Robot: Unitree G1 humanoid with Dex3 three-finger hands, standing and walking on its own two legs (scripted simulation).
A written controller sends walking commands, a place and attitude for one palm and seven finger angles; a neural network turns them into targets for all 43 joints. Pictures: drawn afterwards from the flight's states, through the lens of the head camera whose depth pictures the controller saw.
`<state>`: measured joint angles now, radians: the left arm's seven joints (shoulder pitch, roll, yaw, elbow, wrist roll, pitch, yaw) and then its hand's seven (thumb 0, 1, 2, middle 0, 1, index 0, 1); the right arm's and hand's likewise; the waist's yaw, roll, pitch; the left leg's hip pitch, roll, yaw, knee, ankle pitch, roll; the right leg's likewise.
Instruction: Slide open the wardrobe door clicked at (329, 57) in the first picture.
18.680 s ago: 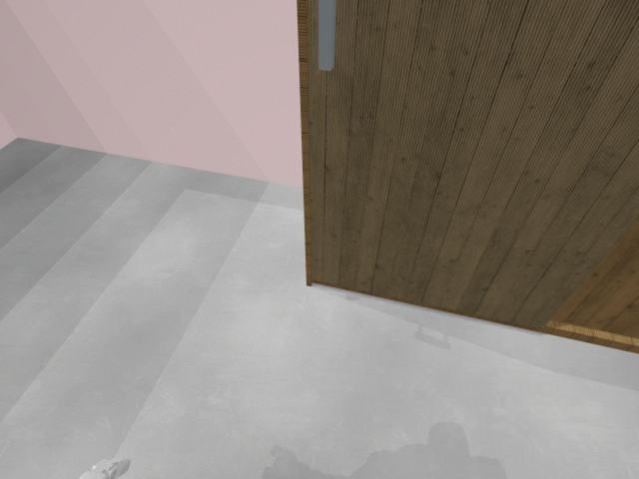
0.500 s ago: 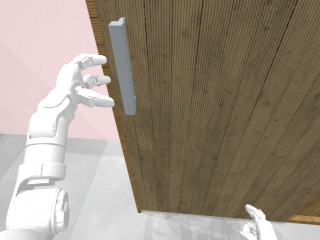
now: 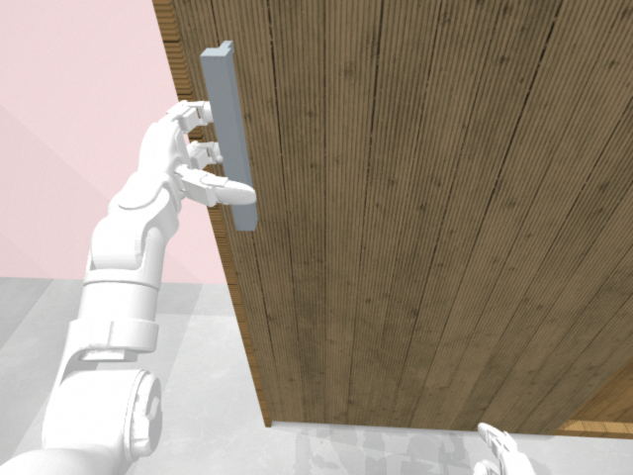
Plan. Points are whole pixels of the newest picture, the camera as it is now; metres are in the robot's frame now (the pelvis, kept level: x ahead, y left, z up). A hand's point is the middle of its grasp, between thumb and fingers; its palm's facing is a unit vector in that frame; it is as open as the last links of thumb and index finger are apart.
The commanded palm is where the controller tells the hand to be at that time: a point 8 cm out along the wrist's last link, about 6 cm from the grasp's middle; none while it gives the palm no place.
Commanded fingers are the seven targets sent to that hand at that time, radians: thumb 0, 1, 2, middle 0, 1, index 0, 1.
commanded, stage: feel for the door with the fingertips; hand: left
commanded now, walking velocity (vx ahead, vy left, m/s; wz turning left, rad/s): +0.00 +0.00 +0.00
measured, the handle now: (238, 143) +0.46 +0.13 +0.23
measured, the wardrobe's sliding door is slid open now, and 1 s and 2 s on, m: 0.00 0.00 0.00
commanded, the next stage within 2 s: slide the fingers in behind the handle in 0.36 s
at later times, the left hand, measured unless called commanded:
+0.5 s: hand (213, 152) +0.42 +0.15 +0.24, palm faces +0.02 -1.00 +0.01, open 13.6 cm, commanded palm +0.40 +0.20 +0.24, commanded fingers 0.00 -0.50 0.30 -0.30 -1.20 -0.30 -1.20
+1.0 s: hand (212, 165) +0.40 +0.15 +0.24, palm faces +0.00 -1.00 +0.00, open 13.9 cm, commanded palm +0.38 +0.19 +0.24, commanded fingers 0.00 -0.50 0.30 -0.30 -1.20 -0.30 -1.20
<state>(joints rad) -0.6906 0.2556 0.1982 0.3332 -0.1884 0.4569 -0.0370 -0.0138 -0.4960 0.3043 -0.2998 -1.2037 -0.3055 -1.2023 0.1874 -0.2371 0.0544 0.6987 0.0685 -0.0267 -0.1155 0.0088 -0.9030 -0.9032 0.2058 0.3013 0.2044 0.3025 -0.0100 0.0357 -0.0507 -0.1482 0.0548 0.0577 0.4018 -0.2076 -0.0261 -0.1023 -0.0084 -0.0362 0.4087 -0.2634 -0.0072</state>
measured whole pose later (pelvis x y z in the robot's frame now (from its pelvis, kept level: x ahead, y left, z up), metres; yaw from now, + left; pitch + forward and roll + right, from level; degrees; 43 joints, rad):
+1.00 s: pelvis +0.00 +0.01 +0.00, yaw +0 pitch -2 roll +0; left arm -0.69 0.26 0.18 0.36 -0.19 0.43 -0.05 -0.01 -0.50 0.30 -0.30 -1.21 -0.30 -1.20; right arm 0.20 -0.25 0.04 0.70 0.08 -0.05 -0.12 0.01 -0.90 -0.90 0.20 0.30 0.20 0.30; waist 0.00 0.03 -0.04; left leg -0.16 0.05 0.05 0.41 -0.21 -0.02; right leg -0.10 -0.01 -0.04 0.39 -0.25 0.00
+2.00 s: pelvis +0.00 -0.01 +0.00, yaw +1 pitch -3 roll +0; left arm -0.72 0.17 0.13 0.30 -0.17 0.49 0.04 -0.01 -0.50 0.30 -0.29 -1.20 -0.27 -1.20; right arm 0.17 -0.24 0.04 0.71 0.06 -0.03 -0.11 0.01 -0.90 -0.90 0.20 0.30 0.20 0.30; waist 0.01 0.05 -0.03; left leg -0.14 0.06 0.04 0.40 -0.20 -0.03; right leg -0.09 -0.01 -0.06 0.41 -0.27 -0.01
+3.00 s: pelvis +0.01 +0.00 +0.00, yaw +0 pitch -3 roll +0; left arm -0.66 0.16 0.13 0.23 -0.17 0.49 0.06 0.00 0.55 0.75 -0.35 -1.32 -0.33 -1.30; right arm 0.17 -0.23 0.04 0.70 0.06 -0.02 -0.10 0.01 -0.90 -0.90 0.20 0.30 0.20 0.30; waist 0.01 0.05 -0.05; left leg -0.13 0.05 0.05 0.39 -0.21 -0.03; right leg -0.08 -0.01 -0.04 0.39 -0.27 -0.01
